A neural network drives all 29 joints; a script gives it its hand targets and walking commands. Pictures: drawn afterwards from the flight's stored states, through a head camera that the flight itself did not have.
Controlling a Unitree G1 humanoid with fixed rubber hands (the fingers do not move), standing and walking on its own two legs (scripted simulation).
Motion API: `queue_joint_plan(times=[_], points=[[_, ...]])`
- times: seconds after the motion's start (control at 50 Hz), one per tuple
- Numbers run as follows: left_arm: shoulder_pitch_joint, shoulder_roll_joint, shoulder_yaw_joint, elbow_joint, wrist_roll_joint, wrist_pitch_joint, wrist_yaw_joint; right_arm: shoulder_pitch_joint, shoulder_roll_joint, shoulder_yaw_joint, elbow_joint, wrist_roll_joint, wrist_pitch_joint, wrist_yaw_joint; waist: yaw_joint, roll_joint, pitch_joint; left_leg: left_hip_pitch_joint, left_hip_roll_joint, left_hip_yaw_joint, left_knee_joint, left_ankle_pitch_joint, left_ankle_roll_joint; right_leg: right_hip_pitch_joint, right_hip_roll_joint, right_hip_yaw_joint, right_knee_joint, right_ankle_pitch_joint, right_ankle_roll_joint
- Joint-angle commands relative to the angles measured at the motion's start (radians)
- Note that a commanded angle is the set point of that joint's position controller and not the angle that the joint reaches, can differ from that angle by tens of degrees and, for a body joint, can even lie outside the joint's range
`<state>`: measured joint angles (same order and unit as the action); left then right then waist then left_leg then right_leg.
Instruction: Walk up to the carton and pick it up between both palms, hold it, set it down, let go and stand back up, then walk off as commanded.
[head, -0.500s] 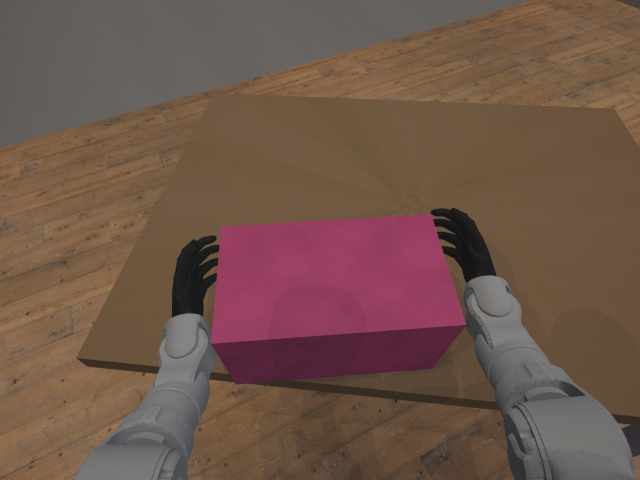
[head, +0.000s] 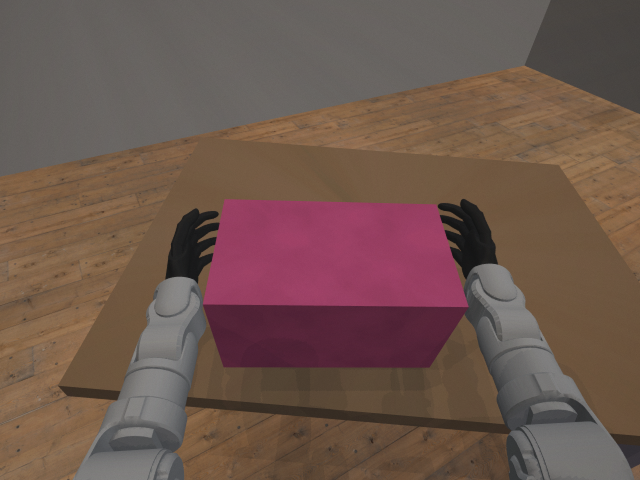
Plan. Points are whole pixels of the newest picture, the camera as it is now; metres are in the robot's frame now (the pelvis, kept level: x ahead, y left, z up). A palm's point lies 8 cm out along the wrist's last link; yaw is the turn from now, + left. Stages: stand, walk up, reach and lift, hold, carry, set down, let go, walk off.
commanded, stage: reach and lift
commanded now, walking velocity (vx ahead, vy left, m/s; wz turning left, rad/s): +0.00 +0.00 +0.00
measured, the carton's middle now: (329, 285) +0.37 +0.00 +0.06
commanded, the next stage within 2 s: hold in 1.58 s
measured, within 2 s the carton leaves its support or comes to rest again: neither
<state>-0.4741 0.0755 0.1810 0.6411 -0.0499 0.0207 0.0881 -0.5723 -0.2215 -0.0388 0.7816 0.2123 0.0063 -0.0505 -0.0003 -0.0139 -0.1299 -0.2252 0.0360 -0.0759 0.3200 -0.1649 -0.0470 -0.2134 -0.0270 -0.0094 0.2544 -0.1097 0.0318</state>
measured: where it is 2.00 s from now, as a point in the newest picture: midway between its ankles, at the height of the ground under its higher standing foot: outside the picture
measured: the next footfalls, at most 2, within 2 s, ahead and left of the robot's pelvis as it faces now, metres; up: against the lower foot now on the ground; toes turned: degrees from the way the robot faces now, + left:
none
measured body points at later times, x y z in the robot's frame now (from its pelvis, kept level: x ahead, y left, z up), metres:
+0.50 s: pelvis +0.00 +0.00 +0.00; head -0.02 +0.03 +0.45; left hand +0.36 +0.18 +0.13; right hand +0.36 -0.20 +0.13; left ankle +0.00 +0.15 -0.75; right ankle +0.01 -0.14 -0.75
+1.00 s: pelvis +0.00 +0.01 +0.00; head -0.03 +0.03 +0.45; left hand +0.38 +0.18 +0.16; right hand +0.36 -0.20 +0.15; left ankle +0.00 +0.15 -0.75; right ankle +0.01 -0.14 -0.75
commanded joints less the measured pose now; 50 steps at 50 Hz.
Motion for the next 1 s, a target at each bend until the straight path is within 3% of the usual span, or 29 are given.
queue_joint_plan(times=[0.0, 0.04, 0.06, 0.16, 0.2, 0.24, 0.34, 0.38, 0.44, 0.46, 0.48, 0.52, 0.54, 0.58, 0.6, 0.62, 0.64, 0.66, 0.74, 0.78, 0.84, 0.9, 0.98], points=[[-0.583, -0.663, -0.455, -0.307, 0.036, 0.056, -0.155, -0.515, 0.669, 0.368, -0.322, -0.006, 0.027, 0.126, -0.047, 0.024, -0.320, 0.140, -0.105, 0.065, -0.001, 0.357, -0.030, 0.187, 0.096, -0.018, -0.016, 0.150, -0.026], [-0.570, -0.636, -0.445, -0.342, 0.056, 0.097, -0.163, -0.496, 0.653, 0.371, -0.332, -0.002, 0.052, 0.128, -0.043, 0.039, -0.287, 0.147, -0.103, 0.068, -0.013, 0.324, -0.030, 0.194, 0.096, -0.021, -0.021, 0.124, -0.025], [-0.564, -0.654, -0.479, -0.412, 0.043, 0.112, -0.164, -0.518, 0.644, 0.390, -0.407, 0.013, 0.050, 0.128, -0.049, 0.045, -0.336, 0.177, -0.103, 0.065, -0.002, 0.378, -0.038, 0.204, 0.100, -0.027, -0.011, 0.179, -0.027], [-0.472, -0.635, -0.494, -0.518, 0.063, 0.202, -0.182, -0.480, 0.605, 0.420, -0.529, 0.041, 0.090, 0.109, -0.060, 0.037, -0.336, 0.230, -0.099, 0.058, 0.013, 0.461, -0.046, 0.237, 0.109, -0.036, -0.008, 0.255, -0.023], [-0.418, -0.603, -0.454, -0.482, 0.098, 0.248, -0.198, -0.479, 0.581, 0.405, -0.521, 0.028, 0.108, 0.110, -0.048, 0.009, -0.247, 0.203, -0.101, 0.068, -0.003, 0.405, -0.037, 0.230, 0.106, -0.037, -0.020, 0.208, -0.022], [-0.389, -0.587, -0.442, -0.522, 0.110, 0.287, -0.210, -0.453, 0.562, 0.407, -0.530, 0.036, 0.128, 0.112, -0.038, 0.002, -0.223, 0.202, -0.099, 0.071, -0.016, 0.381, -0.034, 0.242, 0.106, -0.041, -0.022, 0.195, -0.023], [-0.366, -0.565, -0.439, -0.596, 0.114, 0.341, -0.241, -0.481, 0.554, 0.422, -0.638, 0.039, 0.139, 0.108, -0.032, -0.025, -0.219, 0.200, -0.106, 0.082, -0.012, 0.393, -0.032, 0.291, 0.102, -0.041, -0.011, 0.244, -0.017], [-0.378, -0.560, -0.428, -0.581, 0.125, 0.360, -0.248, -0.501, 0.553, 0.410, -0.644, 0.021, 0.143, 0.107, -0.040, -0.032, -0.195, 0.181, -0.108, 0.091, -0.026, 0.325, -0.026, 0.285, 0.100, -0.047, -0.014, 0.202, -0.013], [-0.458, -0.559, -0.454, -0.617, 0.110, 0.362, -0.252, -0.496, 0.561, 0.377, -0.617, -0.002, 0.142, 0.112, -0.069, 0.013, -0.204, 0.187, -0.104, 0.095, -0.034, 0.284, -0.031, 0.255, 0.096, -0.049, -0.024, 0.144, -0.019], [-0.455, -0.550, -0.450, -0.623, 0.109, 0.366, -0.252, -0.511, 0.573, 0.393, -0.641, 0.006, 0.141, 0.114, -0.050, 0.010, -0.211, 0.178, -0.106, 0.100, -0.036, 0.274, -0.028, 0.268, 0.092, -0.046, -0.024, 0.139, -0.020], [-0.480, -0.551, -0.478, -0.650, 0.089, 0.367, -0.250, -0.519, 0.575, 0.391, -0.656, 0.006, 0.140, 0.117, -0.057, 0.016, -0.234, 0.177, -0.105, 0.098, -0.033, 0.280, -0.029, 0.266, 0.093, -0.050, -0.019, 0.143, -0.016], [-0.472, -0.546, -0.452, -0.572, 0.108, 0.381, -0.255, -0.535, 0.563, 0.359, -0.628, -0.017, 0.150, 0.115, -0.073, 0.014, -0.209, 0.166, -0.108, 0.103, -0.048, 0.202, -0.017, 0.257, 0.084, -0.049, -0.034, 0.084, -0.014], [-0.470, -0.544, -0.442, -0.554, 0.113, 0.386, -0.258, -0.533, 0.569, 0.357, -0.626, -0.027, 0.148, 0.114, -0.062, 0.014, -0.207, 0.161, -0.106, 0.110, -0.053, 0.182, -0.014, 0.255, 0.081, -0.051, -0.029, 0.074, -0.013], [-0.482, -0.534, -0.399, -0.495, 0.133, 0.404, -0.268, -0.516, 0.567, 0.303, -0.545, -0.055, 0.165, 0.120, -0.080, 0.016, -0.131, 0.133, -0.103, 0.111, -0.081, 0.093, -0.005, 0.241, 0.072, -0.052, -0.043, 0.004, -0.012], [-0.483, -0.521, -0.357, -0.449, 0.154, 0.411, -0.278, -0.513, 0.567, 0.291, -0.503, -0.070, 0.171, 0.123, -0.061, -0.008, -0.094, 0.118, -0.102, 0.118, -0.100, 0.041, 0.009, 0.238, 0.069, -0.049, -0.048, -0.056, -0.010], [-0.473, -0.529, -0.346, -0.439, 0.157, 0.421, -0.283, -0.517, 0.569, 0.278, -0.497, -0.077, 0.171, 0.125, -0.067, -0.005, -0.096, 0.113, -0.100, 0.121, -0.105, 0.034, 0.011, 0.251, 0.068, -0.052, -0.049, -0.053, -0.012], [-0.493, -0.540, -0.376, -0.496, 0.134, 0.414, -0.281, -0.549, 0.583, 0.307, -0.554, -0.062, 0.158, 0.126, -0.056, 0.001, -0.169, 0.129, -0.101, 0.119, -0.087, 0.096, 0.007, 0.278, 0.068, -0.049, -0.032, 0.015, -0.011], [-0.490, -0.539, -0.364, -0.468, 0.139, 0.416, -0.283, -0.547, 0.574, 0.295, -0.530, -0.061, 0.163, 0.123, -0.069, -0.001, -0.174, 0.141, -0.102, 0.115, -0.078, 0.129, 0.004, 0.279, 0.073, -0.053, -0.032, 0.035, -0.011], [-0.484, -0.553, -0.354, -0.433, 0.135, 0.413, -0.284, -0.596, 0.585, 0.321, -0.565, -0.050, 0.151, 0.116, -0.059, -0.019, -0.197, 0.153, -0.104, 0.116, -0.058, 0.186, 0.004, 0.294, 0.081, -0.060, -0.026, 0.082, -0.011], [-0.492, -0.578, -0.395, -0.508, 0.112, 0.406, -0.275, -0.610, 0.588, 0.351, -0.610, -0.021, 0.144, 0.114, -0.051, -0.008, -0.246, 0.191, -0.099, 0.102, -0.032, 0.287, -0.010, 0.299, 0.093, -0.057, -0.017, 0.140, -0.016], [-0.491, -0.578, -0.413, -0.548, 0.110, 0.407, -0.261, -0.593, 0.576, 0.360, -0.630, -0.008, 0.149, 0.114, -0.051, 0.003, -0.261, 0.217, -0.095, 0.094, -0.018, 0.336, -0.020, 0.281, 0.102, -0.060, -0.019, 0.154, -0.022], [-0.457, -0.544, -0.377, -0.520, 0.138, 0.437, -0.266, -0.550, 0.546, 0.347, -0.603, -0.006, 0.176, 0.108, -0.052, -0.007, -0.193, 0.207, -0.099, 0.101, -0.031, 0.290, -0.017, 0.276, 0.100, -0.056, -0.031, 0.128, -0.019], [-0.477, -0.519, -0.384, -0.582, 0.132, 0.463, -0.276, -0.536, 0.538, 0.338, -0.596, 0.011, 0.199, 0.105, -0.056, 0.005, -0.157, 0.190, -0.101, 0.105, -0.031, 0.295, -0.023, 0.296, 0.095, -0.046, -0.024, 0.138, -0.019]])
